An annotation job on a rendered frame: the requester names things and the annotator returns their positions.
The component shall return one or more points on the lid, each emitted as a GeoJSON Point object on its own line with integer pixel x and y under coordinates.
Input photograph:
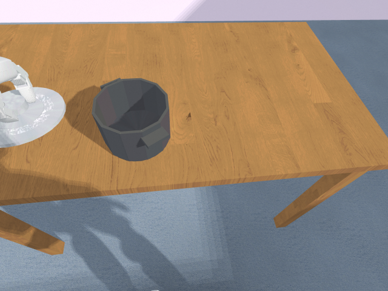
{"type": "Point", "coordinates": [40, 118]}

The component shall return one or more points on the table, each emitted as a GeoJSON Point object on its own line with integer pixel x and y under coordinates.
{"type": "Point", "coordinates": [248, 102]}

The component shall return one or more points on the pot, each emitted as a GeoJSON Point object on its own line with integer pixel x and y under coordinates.
{"type": "Point", "coordinates": [133, 118]}

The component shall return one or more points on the robot left hand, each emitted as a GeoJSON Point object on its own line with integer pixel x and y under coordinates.
{"type": "Point", "coordinates": [9, 71]}

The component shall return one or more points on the knob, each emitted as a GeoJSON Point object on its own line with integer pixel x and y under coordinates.
{"type": "Point", "coordinates": [16, 103]}

